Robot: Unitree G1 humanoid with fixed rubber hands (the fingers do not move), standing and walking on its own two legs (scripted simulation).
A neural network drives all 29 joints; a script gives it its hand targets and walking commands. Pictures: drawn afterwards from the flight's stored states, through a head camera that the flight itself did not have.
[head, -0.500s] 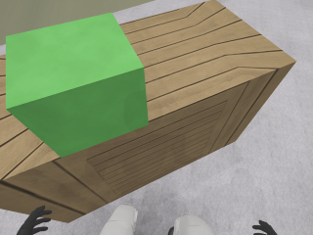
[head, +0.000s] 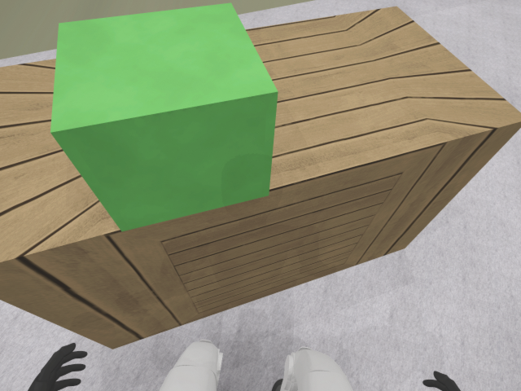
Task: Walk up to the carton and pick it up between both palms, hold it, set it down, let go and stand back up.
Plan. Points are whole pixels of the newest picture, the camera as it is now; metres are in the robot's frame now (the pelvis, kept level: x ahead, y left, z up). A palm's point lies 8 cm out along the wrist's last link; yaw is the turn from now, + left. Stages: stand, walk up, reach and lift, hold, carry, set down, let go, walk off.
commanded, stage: walk up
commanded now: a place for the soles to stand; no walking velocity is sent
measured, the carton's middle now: (175, 119) +0.50 +0.16 +0.09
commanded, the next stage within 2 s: none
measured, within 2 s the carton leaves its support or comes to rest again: neither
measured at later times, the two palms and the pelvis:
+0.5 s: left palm out of the picture +0.08 +0.35 -0.11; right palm out of the picture +0.09 -0.27 -0.10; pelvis -0.01 +0.03 -0.01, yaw +5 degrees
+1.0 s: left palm out of the picture +0.07 +0.34 -0.10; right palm out of the picture +0.11 -0.28 -0.11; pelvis +0.01 +0.01 -0.01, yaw +6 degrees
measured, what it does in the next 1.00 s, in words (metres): steps on the spot: left foot, then left foot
